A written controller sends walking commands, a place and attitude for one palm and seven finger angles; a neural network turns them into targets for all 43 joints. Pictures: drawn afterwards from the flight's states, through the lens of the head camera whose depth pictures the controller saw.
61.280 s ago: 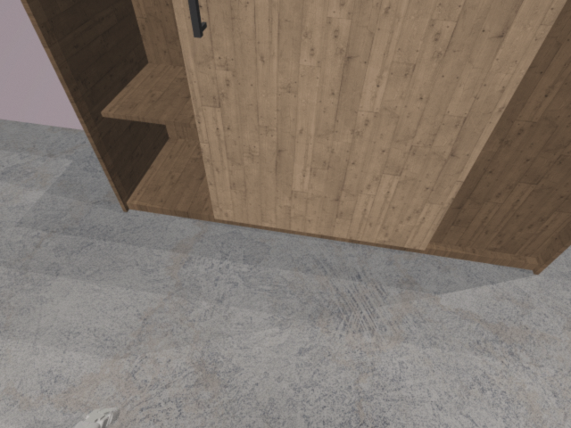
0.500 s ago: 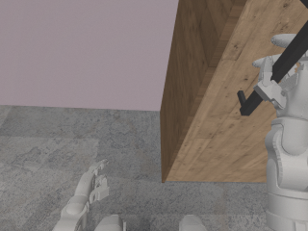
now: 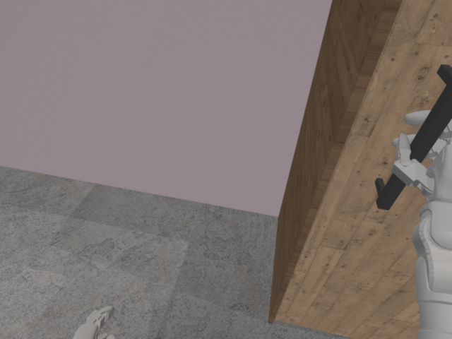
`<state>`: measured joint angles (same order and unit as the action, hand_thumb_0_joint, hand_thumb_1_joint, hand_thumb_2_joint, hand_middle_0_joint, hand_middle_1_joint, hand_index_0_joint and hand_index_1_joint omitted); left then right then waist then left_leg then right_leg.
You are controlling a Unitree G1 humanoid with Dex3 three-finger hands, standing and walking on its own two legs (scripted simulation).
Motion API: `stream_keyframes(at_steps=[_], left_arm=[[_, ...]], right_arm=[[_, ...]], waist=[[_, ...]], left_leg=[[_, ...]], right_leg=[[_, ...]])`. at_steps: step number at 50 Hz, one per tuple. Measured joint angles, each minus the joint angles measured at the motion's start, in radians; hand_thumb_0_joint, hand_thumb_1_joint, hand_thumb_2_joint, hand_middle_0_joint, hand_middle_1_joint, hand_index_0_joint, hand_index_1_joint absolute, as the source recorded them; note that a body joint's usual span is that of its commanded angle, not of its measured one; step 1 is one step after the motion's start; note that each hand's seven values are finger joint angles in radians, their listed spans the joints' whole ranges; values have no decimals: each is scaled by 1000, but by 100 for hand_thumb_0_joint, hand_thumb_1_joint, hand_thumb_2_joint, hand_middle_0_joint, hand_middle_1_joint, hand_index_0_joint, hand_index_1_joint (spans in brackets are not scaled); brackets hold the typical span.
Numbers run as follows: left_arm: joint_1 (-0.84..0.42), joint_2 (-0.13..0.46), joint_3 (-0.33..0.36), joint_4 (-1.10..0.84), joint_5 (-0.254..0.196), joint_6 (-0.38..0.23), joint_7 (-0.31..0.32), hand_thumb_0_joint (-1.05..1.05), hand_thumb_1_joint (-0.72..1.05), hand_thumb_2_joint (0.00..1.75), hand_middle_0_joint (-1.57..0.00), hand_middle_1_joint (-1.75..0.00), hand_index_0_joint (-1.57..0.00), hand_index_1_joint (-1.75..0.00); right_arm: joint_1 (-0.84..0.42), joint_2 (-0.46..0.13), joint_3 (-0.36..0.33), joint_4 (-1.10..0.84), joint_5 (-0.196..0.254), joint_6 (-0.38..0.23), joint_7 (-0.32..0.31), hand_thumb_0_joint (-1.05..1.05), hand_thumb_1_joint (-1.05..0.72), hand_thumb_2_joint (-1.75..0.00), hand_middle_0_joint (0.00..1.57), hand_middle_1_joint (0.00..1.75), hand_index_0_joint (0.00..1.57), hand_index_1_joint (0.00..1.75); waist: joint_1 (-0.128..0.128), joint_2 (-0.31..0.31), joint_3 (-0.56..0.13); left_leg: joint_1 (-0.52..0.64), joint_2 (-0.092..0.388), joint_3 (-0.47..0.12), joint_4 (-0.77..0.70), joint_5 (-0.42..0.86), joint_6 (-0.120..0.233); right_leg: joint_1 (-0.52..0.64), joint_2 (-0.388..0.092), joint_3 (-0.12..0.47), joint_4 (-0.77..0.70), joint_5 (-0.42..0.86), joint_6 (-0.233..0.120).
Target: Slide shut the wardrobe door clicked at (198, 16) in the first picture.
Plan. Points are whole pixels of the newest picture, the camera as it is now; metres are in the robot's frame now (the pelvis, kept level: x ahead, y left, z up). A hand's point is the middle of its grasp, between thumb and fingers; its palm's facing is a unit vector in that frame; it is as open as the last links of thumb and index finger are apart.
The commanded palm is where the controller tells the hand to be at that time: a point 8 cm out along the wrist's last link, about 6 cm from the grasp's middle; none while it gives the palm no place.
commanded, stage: stop walking and hold the door there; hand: right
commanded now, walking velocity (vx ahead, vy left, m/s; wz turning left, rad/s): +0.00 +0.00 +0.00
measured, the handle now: (410, 146) +0.37 -0.24 +0.22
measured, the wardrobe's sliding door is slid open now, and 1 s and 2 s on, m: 0.00 0.00 0.00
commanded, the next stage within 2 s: none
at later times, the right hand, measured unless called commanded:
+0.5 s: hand (399, 161) +0.34 -0.22 +0.21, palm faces +0.37 +0.91 -0.17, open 5.7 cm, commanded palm +0.31 -0.26 +0.19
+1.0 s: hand (400, 163) +0.34 -0.22 +0.21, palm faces +0.35 +0.91 -0.21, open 5.7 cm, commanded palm +0.30 -0.28 +0.19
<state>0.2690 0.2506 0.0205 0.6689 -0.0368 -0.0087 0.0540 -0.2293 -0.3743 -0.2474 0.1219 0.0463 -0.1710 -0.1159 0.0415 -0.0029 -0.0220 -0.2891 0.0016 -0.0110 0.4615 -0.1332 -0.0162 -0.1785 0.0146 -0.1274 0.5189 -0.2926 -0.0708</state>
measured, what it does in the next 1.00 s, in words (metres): lifts its right foot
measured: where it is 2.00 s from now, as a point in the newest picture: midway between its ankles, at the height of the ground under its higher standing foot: outside the picture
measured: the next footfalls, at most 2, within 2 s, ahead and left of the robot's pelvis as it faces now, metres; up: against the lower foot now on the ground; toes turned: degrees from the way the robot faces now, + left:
right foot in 1.16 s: +0.01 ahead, -0.22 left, +0.00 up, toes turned -6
left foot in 1.40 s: +0.02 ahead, -0.01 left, +0.00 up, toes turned +3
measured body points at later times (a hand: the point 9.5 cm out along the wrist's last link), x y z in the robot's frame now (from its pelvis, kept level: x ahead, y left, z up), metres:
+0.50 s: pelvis +0.04 +0.00 +0.00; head +0.03 +0.01 +0.45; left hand +0.21 +0.24 -0.08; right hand +0.32 -0.27 +0.22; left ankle +0.09 +0.13 -0.73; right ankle +0.00 -0.07 -0.73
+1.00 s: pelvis +0.02 +0.00 +0.00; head +0.04 +0.01 +0.45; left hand +0.19 +0.24 -0.10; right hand +0.32 -0.27 +0.22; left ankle +0.09 +0.13 -0.73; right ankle -0.01 -0.12 -0.72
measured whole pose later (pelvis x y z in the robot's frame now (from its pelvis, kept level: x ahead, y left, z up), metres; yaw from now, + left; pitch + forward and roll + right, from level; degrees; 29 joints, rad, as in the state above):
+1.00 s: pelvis +0.02 +0.00 +0.00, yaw -2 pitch +1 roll +0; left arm 0.15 0.26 0.02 0.62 -0.04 0.04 0.06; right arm -0.15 -0.34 -0.24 -0.07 0.07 -0.20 -0.13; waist 0.01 -0.04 0.05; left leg -0.31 0.03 0.01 0.41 -0.11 -0.01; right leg -0.30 0.02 0.01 0.68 -0.43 -0.02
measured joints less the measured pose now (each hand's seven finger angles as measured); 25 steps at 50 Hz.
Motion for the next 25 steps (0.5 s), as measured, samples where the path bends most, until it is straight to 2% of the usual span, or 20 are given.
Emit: stream_keyframes(at_steps=[5, 8, 11, 16, 25], left_arm=[[5, -38, -26, 19, 1, -5, 1, 1, 91, 90, -20, -30, -20, -30], [-3, -60, -41, 29, 2, -7, 1, 1, 91, 90, -20, -30, -20, -30], [-16, -68, -48, 36, 5, -7, 3, 1, 91, 90, -20, -30, -21, -30], [-43, -58, -45, 26, 6, -8, 6, 1, 91, 90, -20, -30, -21, -30], [-100, -20, -20, -18, 4, 1, 14, 1, 91, 90, -20, -30, -20, -30]], right_arm=[[15, 34, 7, -1, 3, -18, -8, -4, -69, -79, 46, 140, 33, 140], [23, 34, 14, -21, 9, -26, -7, -5, -68, -79, 46, 140, 33, 140], [44, 39, 15, -43, 12, -34, -7, -5, -68, -80, 46, 140, 34, 140], [80, 49, 19, -85, 18, -41, -8, -7, -68, -81, 46, 140, 33, 140], [135, 50, 11, -166, 25, -37, -16, -10, -69, -83, 46, 140, 33, 140]], waist=[[-22, -32, -8], [-36, -28, 2], [-46, -33, 2], [-59, -36, -1], [-61, -27, 9]], left_leg=[[-5, -2, -10, 2, -37, 1], [0, 7, -16, -5, 15, -3], [5, 6, -17, -5, 2, -6], [14, 3, -13, -15, -10, -2], [33, -6, -1, -32, -20, 8]], right_leg=[[3, 1, -9, -14, -2, -6], [12, 12, -11, -21, -3, -7], [22, 12, -11, -33, -5, -3], [35, 10, -7, -54, -7, 2], [53, 0, 5, -74, -11, 15]])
